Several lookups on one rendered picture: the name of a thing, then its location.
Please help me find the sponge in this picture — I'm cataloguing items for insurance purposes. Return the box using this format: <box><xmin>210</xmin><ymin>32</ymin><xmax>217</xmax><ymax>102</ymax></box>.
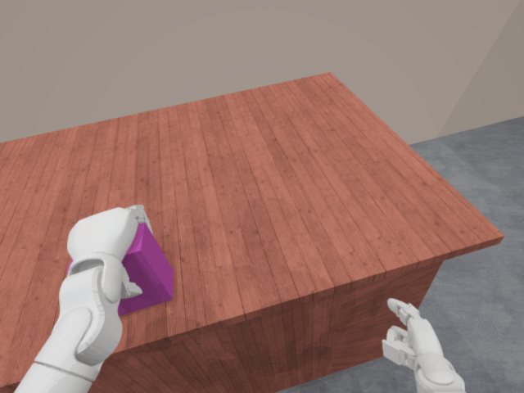
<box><xmin>66</xmin><ymin>222</ymin><xmax>174</xmax><ymax>316</ymax></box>

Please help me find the right robot forearm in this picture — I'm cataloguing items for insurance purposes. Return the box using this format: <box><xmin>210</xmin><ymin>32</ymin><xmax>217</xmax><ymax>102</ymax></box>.
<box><xmin>414</xmin><ymin>354</ymin><xmax>466</xmax><ymax>393</ymax></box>

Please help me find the robot left hand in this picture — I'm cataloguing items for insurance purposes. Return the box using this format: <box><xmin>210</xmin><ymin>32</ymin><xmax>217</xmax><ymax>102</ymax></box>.
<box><xmin>67</xmin><ymin>205</ymin><xmax>153</xmax><ymax>299</ymax></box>

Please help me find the table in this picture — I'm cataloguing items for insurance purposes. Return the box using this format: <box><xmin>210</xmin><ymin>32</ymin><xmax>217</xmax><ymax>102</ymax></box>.
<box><xmin>0</xmin><ymin>72</ymin><xmax>504</xmax><ymax>393</ymax></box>

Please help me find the left robot forearm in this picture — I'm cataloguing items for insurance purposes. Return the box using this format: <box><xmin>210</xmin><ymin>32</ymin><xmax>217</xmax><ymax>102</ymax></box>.
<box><xmin>14</xmin><ymin>253</ymin><xmax>124</xmax><ymax>393</ymax></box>

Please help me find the robot right hand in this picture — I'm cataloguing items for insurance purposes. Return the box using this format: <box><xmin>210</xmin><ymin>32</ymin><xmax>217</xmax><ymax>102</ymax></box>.
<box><xmin>382</xmin><ymin>298</ymin><xmax>444</xmax><ymax>371</ymax></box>

